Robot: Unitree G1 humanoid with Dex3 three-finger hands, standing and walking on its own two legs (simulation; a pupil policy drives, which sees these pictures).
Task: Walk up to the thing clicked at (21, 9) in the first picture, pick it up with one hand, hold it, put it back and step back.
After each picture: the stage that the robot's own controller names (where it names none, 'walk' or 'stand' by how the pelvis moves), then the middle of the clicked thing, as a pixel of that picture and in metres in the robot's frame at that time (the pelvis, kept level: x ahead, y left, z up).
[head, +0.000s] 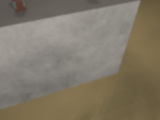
stand; out of the picture +0.89 +0.38 +0.06
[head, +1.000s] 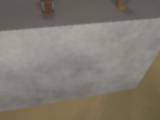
walk; (47, 0) +0.81 +0.20 +0.09
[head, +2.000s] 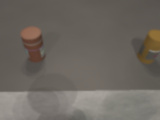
rise first; (34, 45) +0.45 +0.20 +0.08
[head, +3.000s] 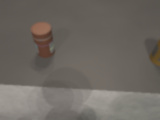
stand; (43, 40) +0.47 +0.16 +0.09
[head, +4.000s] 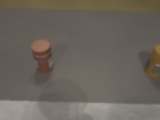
stand; (43, 56) +0.44 +0.16 +0.06
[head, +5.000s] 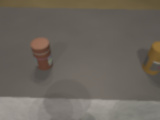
stand; (42, 54) +0.46 +0.17 +0.06
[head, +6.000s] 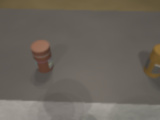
stand; (42, 57) +0.45 +0.17 +0.06
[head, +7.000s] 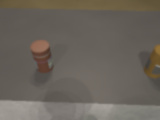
stand; (42, 57) +0.45 +0.17 +0.06
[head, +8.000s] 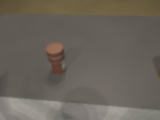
rise first; (56, 58) +0.45 +0.15 +0.06
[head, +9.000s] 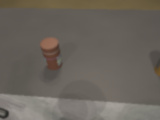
go down; (52, 54) +0.46 +0.14 +0.07
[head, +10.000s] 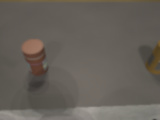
go down; (36, 58) +0.42 +0.14 +0.08
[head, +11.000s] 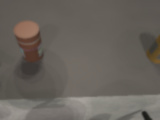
close in; (30, 42) +0.44 +0.14 +0.10
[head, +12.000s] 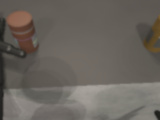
close in; (24, 33) +0.47 +0.15 +0.12
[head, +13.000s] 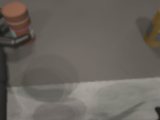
lift; (20, 24) +0.50 +0.15 +0.13
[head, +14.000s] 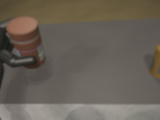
lift; (28, 44) +0.31 +0.14 +0.28
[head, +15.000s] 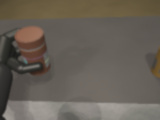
hold; (34, 52) +0.32 +0.14 +0.23
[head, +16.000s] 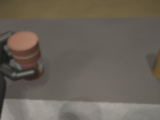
hold; (28, 57) +0.30 +0.15 +0.23
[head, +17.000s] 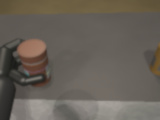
hold; (36, 64) +0.31 +0.14 +0.19
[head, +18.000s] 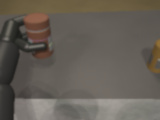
crouch; (39, 36) +0.39 +0.13 +0.22
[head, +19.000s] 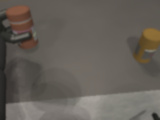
lower; (23, 27) +0.48 +0.14 +0.17
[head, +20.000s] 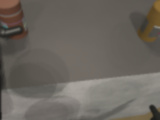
lower; (12, 17) +0.51 +0.15 +0.13
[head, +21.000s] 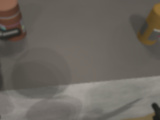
lower; (10, 19) +0.50 +0.16 +0.13
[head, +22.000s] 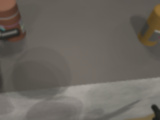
lower; (9, 20) +0.50 +0.16 +0.13
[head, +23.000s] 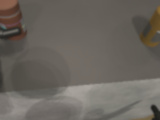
rest; (10, 18) +0.51 +0.16 +0.13
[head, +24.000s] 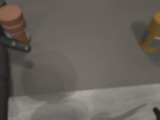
withdraw; (15, 27) +0.49 +0.16 +0.12
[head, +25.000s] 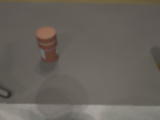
sink last; (48, 45) +0.47 +0.14 +0.10
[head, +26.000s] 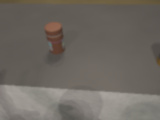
stand; (55, 38) +0.52 +0.15 +0.10
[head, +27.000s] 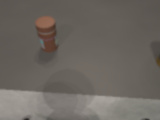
stand; (47, 35) +0.50 +0.15 +0.11
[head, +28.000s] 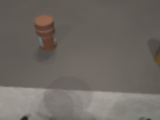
stand; (46, 33) +0.51 +0.15 +0.12
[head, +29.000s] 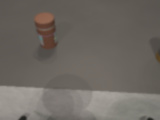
stand; (46, 31) +0.50 +0.15 +0.12
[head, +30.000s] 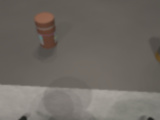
stand; (46, 31) +0.51 +0.15 +0.13
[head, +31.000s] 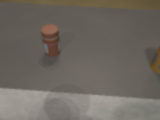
stand; (51, 41) +0.51 +0.14 +0.09
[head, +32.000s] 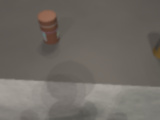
walk; (49, 28) +0.54 +0.14 +0.07
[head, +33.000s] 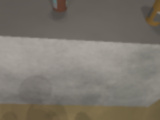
walk; out of the picture +0.71 +0.11 +0.08
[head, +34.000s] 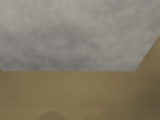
walk; out of the picture +1.00 +0.25 +0.09
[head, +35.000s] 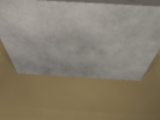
stand; out of the picture +1.11 +0.16 +0.08
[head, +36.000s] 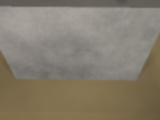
stand; out of the picture +1.13 +0.19 +0.06
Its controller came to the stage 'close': yes
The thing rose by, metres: 0.21
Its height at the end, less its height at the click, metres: +0.00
